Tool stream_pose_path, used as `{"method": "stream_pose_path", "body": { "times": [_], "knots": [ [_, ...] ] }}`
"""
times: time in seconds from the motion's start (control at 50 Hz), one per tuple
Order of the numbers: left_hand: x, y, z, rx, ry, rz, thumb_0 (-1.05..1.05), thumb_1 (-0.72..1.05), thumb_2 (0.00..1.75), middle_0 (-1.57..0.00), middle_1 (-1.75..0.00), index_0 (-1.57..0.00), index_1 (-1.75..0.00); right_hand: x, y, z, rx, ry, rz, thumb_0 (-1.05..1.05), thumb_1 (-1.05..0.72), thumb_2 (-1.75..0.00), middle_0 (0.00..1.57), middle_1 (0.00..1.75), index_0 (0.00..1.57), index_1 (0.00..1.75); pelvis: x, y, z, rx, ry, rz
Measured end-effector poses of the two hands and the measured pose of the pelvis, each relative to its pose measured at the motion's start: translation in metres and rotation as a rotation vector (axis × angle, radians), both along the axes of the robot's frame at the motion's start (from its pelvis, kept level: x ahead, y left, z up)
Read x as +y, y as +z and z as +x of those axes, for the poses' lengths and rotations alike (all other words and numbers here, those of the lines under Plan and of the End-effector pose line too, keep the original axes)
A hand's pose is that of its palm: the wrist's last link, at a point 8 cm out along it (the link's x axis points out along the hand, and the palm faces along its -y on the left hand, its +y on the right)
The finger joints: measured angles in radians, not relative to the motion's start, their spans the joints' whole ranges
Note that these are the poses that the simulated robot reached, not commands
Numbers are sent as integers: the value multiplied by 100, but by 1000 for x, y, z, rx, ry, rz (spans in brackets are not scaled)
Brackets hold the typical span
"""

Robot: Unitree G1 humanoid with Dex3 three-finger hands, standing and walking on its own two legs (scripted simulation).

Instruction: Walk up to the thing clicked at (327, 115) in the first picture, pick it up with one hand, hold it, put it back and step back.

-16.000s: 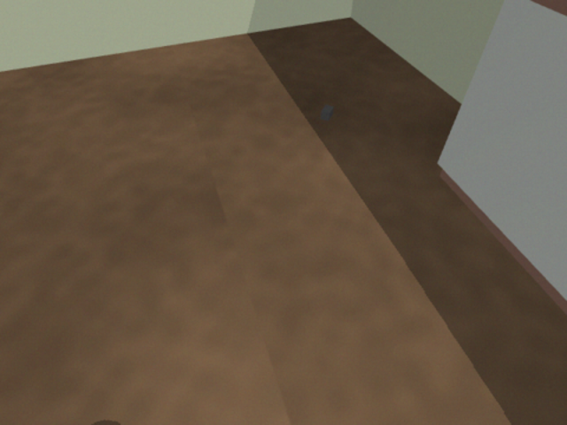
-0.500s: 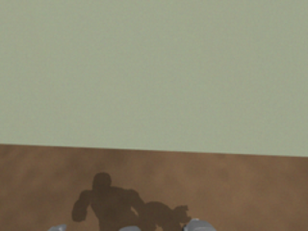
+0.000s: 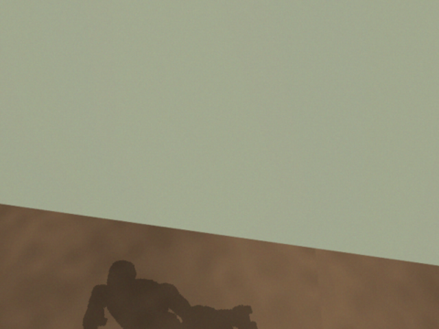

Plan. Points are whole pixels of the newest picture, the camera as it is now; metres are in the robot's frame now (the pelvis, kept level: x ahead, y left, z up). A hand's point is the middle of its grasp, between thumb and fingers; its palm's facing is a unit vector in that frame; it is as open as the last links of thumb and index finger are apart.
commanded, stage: walk up
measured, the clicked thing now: out of the picture -0.93 -1.06 -0.74
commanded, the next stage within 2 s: stand in 0.56 s
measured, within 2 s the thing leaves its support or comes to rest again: neither
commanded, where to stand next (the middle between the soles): +0.07 -0.01 m, yaw -1 degrees
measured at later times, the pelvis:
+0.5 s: pelvis +0.02 +0.00 +0.01, yaw +1 degrees
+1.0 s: pelvis +0.03 -0.01 +0.01, yaw +1 degrees
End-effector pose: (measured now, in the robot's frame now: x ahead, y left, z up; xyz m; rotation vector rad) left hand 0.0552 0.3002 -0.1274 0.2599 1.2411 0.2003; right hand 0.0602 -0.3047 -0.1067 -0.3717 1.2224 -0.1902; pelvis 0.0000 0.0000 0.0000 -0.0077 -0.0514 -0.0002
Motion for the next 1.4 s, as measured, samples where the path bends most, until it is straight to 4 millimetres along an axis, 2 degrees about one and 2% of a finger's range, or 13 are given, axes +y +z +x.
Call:
{"method": "stream_pose_path", "body": {
  "times": [0.14,0.24,0.34,0.44,0.54,0.68,0.8,1.06,1.4],
  "knots": [
    [4,9,-9,43,37,20,0,90,90,-20,-30,-20,-30,9,-2,35,-36,26,32,1,-91,-90,21,30,20,30,0,5,8,4,9,1],
    [5,15,-2,35,45,33,0,90,90,-20,-30,-20,-30,14,-3,55,-67,35,55,1,-91,-90,21,30,20,30,0,7,12,6,12,3],
    [2,19,11,6,45,35,0,90,90,-20,-30,-20,-30,16,-3,65,-80,34,63,1,-91,-90,21,30,20,30,-1,8,16,5,15,4],
    [-3,19,24,-20,36,27,0,90,90,-20,-30,-20,-30,13,-2,63,-70,26,59,1,-91,-90,21,30,20,30,-3,9,18,4,17,6],
    [-8,18,33,-28,23,15,0,90,90,-20,-30,-20,-30,8,-1,54,-43,10,47,1,-91,-90,21,30,20,30,-4,10,19,6,18,5],
    [-10,16,38,-14,-1,13,0,90,90,-20,-30,-20,-30,4,-2,38,1,-17,39,1,-91,-90,21,30,20,30,-4,11,22,9,14,8],
    [-9,18,41,-9,-10,25,0,90,90,-20,-30,-20,-30,5,-5,33,21,-29,48,1,-91,-90,21,30,20,30,-4,11,25,11,12,9],
    [-7,24,48,-18,-11,47,0,90,90,-20,-30,-20,-30,6,-7,44,7,-22,64,1,-91,-90,21,30,20,30,-7,11,31,12,12,9],
    [-13,21,51,-14,-13,37,0,90,90,-20,-30,-20,-30,-1,-3,54,-5,-19,49,1,-91,-90,21,30,20,30,-10,12,38,14,11,8]
  ]
}}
